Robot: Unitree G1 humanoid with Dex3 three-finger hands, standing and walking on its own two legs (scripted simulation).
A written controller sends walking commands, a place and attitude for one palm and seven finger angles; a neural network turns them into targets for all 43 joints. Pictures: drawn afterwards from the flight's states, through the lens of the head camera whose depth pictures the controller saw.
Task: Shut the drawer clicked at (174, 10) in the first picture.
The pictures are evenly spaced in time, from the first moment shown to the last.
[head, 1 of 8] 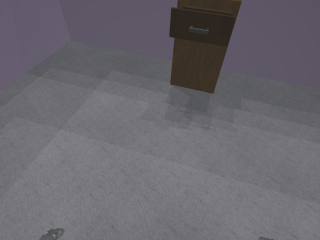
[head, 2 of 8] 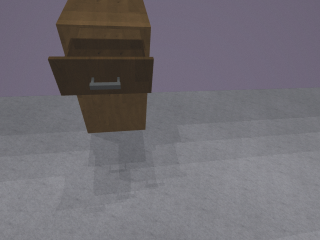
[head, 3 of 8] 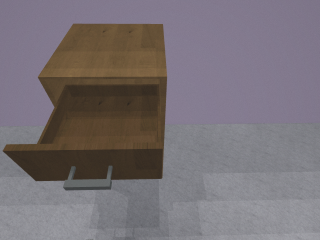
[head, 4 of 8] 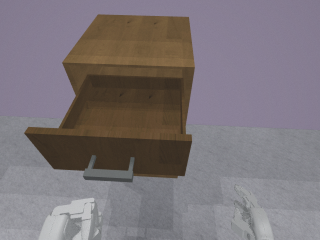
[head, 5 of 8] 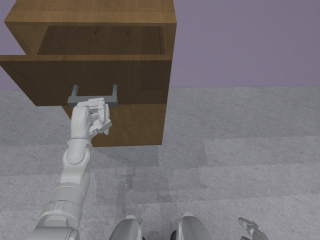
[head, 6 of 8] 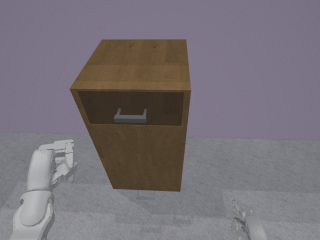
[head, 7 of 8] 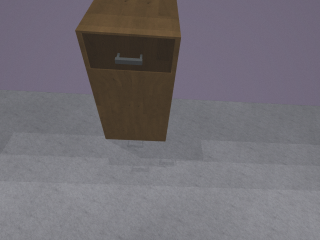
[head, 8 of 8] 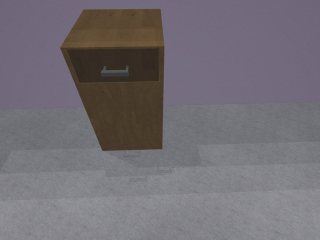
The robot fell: no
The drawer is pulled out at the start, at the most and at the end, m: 0.30 0.30 0.00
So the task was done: yes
